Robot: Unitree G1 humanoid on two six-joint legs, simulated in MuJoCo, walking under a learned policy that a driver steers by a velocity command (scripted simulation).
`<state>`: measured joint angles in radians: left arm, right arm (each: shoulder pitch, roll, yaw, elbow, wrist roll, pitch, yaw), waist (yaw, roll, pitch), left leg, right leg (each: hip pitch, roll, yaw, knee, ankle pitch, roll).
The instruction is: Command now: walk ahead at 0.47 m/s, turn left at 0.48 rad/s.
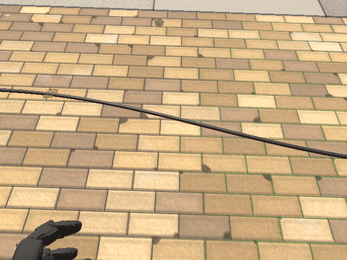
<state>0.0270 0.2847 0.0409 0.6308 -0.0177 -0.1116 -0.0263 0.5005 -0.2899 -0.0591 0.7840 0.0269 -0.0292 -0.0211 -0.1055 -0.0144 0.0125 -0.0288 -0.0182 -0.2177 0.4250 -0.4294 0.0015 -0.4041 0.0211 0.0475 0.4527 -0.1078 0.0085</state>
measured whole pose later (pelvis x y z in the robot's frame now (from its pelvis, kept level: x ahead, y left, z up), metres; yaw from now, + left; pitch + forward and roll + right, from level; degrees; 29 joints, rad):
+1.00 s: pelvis +0.55 +0.12 -0.01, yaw +25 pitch +2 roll +1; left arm 0.10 0.29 0.02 0.69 -0.01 -0.09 -0.05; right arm 0.36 -0.32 -0.06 0.75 0.01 -0.05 0.00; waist -0.06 -0.03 0.01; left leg 0.03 -0.07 -0.07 0.39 -0.44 0.04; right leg -0.48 -0.01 -0.01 0.51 -0.05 -0.05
